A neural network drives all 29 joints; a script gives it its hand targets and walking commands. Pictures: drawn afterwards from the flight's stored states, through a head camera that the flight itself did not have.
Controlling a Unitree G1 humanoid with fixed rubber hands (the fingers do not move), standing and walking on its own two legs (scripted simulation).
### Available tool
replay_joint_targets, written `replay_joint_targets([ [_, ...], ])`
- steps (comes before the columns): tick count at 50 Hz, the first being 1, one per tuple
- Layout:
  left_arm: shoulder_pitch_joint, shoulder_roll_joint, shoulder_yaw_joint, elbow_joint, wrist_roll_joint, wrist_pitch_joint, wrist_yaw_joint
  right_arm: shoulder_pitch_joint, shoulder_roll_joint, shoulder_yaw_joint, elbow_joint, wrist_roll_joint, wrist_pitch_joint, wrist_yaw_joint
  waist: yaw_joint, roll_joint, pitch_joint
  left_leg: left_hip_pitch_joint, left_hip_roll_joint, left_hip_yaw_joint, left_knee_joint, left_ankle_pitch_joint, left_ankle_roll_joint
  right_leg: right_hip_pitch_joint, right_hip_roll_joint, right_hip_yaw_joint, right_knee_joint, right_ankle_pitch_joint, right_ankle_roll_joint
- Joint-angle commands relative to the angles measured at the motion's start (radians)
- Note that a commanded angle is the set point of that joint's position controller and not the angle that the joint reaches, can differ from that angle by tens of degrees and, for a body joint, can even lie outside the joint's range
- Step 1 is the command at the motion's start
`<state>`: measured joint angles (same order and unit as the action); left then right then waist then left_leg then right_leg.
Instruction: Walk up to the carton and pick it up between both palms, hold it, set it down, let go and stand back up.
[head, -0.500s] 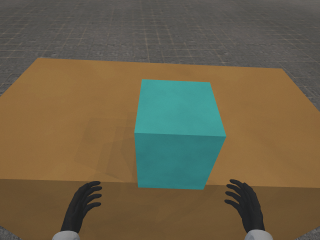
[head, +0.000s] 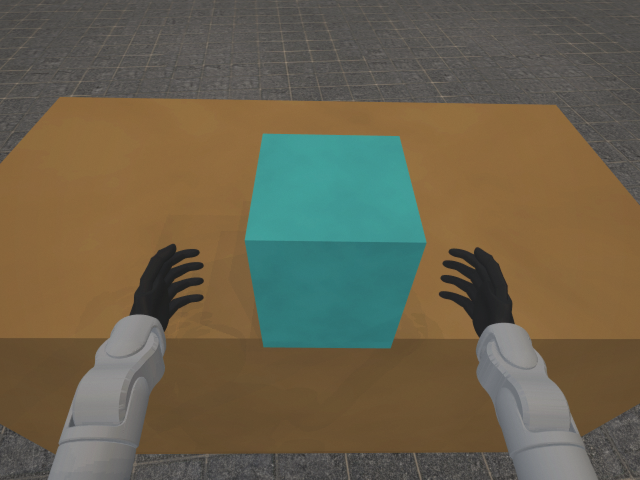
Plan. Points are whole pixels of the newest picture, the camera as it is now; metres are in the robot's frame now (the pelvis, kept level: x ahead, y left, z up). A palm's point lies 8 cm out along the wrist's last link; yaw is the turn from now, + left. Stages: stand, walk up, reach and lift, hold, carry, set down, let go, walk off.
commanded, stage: reach and lift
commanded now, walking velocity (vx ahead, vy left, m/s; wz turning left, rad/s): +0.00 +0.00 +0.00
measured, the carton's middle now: (329, 245) +0.45 +0.00 +0.03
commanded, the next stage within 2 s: none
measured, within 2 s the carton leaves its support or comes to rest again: neither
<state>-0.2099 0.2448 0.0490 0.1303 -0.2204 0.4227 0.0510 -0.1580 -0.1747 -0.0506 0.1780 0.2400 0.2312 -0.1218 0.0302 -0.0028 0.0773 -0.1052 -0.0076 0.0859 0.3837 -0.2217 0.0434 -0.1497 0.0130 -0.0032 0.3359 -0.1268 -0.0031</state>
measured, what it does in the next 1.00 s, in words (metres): stands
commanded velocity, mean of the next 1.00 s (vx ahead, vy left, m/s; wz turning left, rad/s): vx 0.00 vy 0.00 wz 0.00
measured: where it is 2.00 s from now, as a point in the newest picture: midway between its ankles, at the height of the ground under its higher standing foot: outside the picture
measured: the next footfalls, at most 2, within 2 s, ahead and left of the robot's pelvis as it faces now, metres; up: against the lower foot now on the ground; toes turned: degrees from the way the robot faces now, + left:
none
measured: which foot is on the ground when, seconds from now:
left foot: down 0.00-1.00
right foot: down 0.00-1.00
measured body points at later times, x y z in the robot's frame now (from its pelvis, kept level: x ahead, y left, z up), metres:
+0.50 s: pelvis +0.02 -0.03 +0.00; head +0.04 -0.01 +0.45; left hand +0.39 +0.22 +0.12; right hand +0.40 -0.18 +0.12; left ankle +0.00 +0.08 -0.75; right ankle +0.04 -0.12 -0.75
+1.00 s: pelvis +0.02 -0.01 +0.00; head +0.04 +0.01 +0.45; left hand +0.46 +0.22 +0.18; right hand +0.46 -0.18 +0.17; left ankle +0.00 +0.08 -0.75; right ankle +0.04 -0.12 -0.75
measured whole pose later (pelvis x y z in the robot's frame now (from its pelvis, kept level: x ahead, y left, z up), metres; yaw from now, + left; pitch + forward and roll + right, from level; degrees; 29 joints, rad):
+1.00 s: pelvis +0.02 -0.01 +0.00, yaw +2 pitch +4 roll -2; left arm -0.87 0.40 0.09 0.60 -0.23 0.57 0.02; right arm -0.81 -0.27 -0.03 0.62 0.36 0.41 -0.16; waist -0.03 -0.02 -0.04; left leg -0.24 0.01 0.03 0.42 -0.24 0.02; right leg -0.24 0.04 -0.04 0.31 -0.13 -0.02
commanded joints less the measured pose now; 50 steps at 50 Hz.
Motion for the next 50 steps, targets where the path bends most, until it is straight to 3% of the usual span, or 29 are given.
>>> replay_joint_targets([
  [1,-0.418,0.165,0.089,-0.220,-0.004,-0.019,-0.017,-0.393,-0.119,-0.053,-0.222,0.008,-0.014,-0.020,0.001,0.024,-0.363,-0.083,0.028,-0.050,-0.097,0.160,-0.061,0.221,0.011,0.041,0.005,0.074,-0.020],
  [2,-0.419,0.183,0.106,-0.235,-0.002,-0.018,-0.016,-0.404,-0.114,-0.046,-0.260,0.011,-0.014,-0.024,0.009,0.016,-0.399,-0.083,0.021,-0.043,-0.084,0.188,-0.055,0.241,0.009,0.042,0.011,0.100,-0.014],
  [5,-0.487,0.204,0.124,-0.182,-0.010,-0.006,-0.028,-0.477,-0.107,-0.035,-0.235,0.000,0.014,-0.042,0.000,-0.019,-0.420,-0.096,0.015,-0.039,-0.075,0.188,-0.045,0.257,0.003,0.042,0.015,0.132,-0.001],
  [8,-0.536,0.217,0.117,-0.178,-0.011,0.006,-0.037,-0.508,-0.111,-0.041,-0.208,0.009,0.035,-0.053,-0.019,0.008,-0.442,-0.083,0.010,-0.041,-0.062,0.236,-0.052,0.267,0.005,0.039,0.018,0.179,-0.002],
  [13,-0.616,0.253,0.140,-0.161,-0.004,0.031,-0.051,-0.588,-0.110,-0.023,-0.193,0.039,0.055,-0.074,-0.024,0.040,-0.515,-0.094,-0.001,-0.039,-0.046,0.284,-0.052,0.307,-0.003,0.044,0.035,0.272,0.012],
  [18,-0.650,0.284,0.155,-0.128,-0.005,0.058,-0.067,-0.648,-0.133,-0.026,-0.196,0.051,0.078,-0.091,-0.047,0.005,-0.554,-0.084,-0.006,-0.050,-0.025,0.354,-0.051,0.341,0.003,0.033,0.053,0.399,0.028],
  [22,-0.721,0.302,0.165,-0.134,0.010,0.083,-0.076,-0.697,-0.148,-0.019,-0.154,0.083,0.099,-0.097,-0.054,0.058,-0.556,-0.076,-0.007,-0.055,-0.022,0.395,-0.067,0.347,0.001,0.028,0.057,0.461,0.028],
  [26,-0.772,0.321,0.168,-0.127,0.018,0.105,-0.081,-0.746,-0.173,-0.025,-0.132,0.101,0.109,-0.102,-0.074,0.073,-0.572,-0.058,-0.010,-0.058,-0.010,0.436,-0.078,0.356,-0.001,0.021,0.060,0.538,0.030],
  [30,-0.834,0.331,0.170,-0.088,0.021,0.109,-0.076,-0.806,-0.189,-0.030,-0.092,0.105,0.115,-0.097,-0.082,0.076,-0.597,-0.037,-0.004,-0.066,-0.012,0.437,-0.076,0.319,0.003,0.013,0.053,0.512,0.024],
  [31,-0.856,0.337,0.164,-0.073,0.009,0.109,-0.074,-0.847,-0.191,-0.027,-0.098,0.104,0.115,-0.094,-0.078,0.054,-0.609,-0.046,-0.003,-0.064,-0.011,0.423,-0.071,0.319,0.007,0.009,0.051,0.497,0.023],
  [34,-0.954,0.342,0.147,-0.022,0.004,0.107,-0.059,-0.929,-0.206,-0.038,-0.041,0.104,0.121,-0.081,-0.080,0.099,-0.627,-0.029,0.000,-0.066,-0.001,0.426,-0.078,0.276,0.009,0.005,0.042,0.442,0.008],
  [35,-0.952,0.348,0.146,-0.007,-0.001,0.104,-0.057,-0.941,-0.210,-0.033,-0.042,0.109,0.121,-0.076,-0.072,0.073,-0.645,-0.026,0.000,-0.066,0.003,0.442,-0.074,0.280,0.015,0.002,0.044,0.459,0.009],
  [37,-0.985,0.350,0.146,-0.014,-0.004,0.096,-0.048,-0.974,-0.231,-0.039,-0.043,0.113,0.113,-0.071,-0.067,0.078,-0.703,-0.001,0.007,-0.069,0.024,0.525,-0.082,0.290,0.023,-0.001,0.058,0.518,0.008],
  [40,-1.064,0.350,0.128,0.062,-0.001,0.104,-0.047,-1.041,-0.251,-0.034,0.046,0.121,0.120,-0.063,-0.073,0.090,-0.710,0.014,0.009,-0.072,0.031,0.535,-0.087,0.249,0.024,-0.005,0.048,0.501,0.006],
  [43,-1.147,0.352,0.117,0.130,0.001,0.092,-0.036,-1.107,-0.270,-0.049,0.139,0.116,0.121,-0.045,-0.074,0.109,-0.711,0.020,0.014,-0.074,0.025,0.485,-0.091,0.203,0.026,-0.010,0.027,0.397,-0.009],
  [48,-1.233,0.349,0.084,0.260,-0.016,0.080,-0.024,-1.222,-0.284,-0.043,0.235,0.112,0.109,-0.031,-0.067,0.064,-0.757,0.036,0.021,-0.075,0.043,0.531,-0.087,0.196,0.033,-0.020,0.030,0.438,-0.001],
  [50,-1.276,0.343,0.074,0.271,-0.016,0.073,-0.018,-1.257,-0.298,-0.055,0.259,0.108,0.101,-0.028,-0.067,0.074,-0.782,0.052,0.024,-0.079,0.050,0.567,-0.094,0.187,0.038,-0.025,0.034,0.452,0.000],
])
